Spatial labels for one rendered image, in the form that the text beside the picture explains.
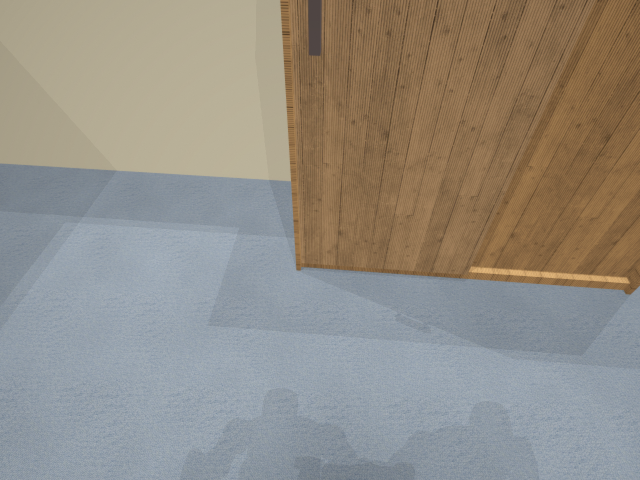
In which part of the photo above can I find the wardrobe door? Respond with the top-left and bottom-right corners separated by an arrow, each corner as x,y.
472,0 -> 640,277
290,0 -> 596,275

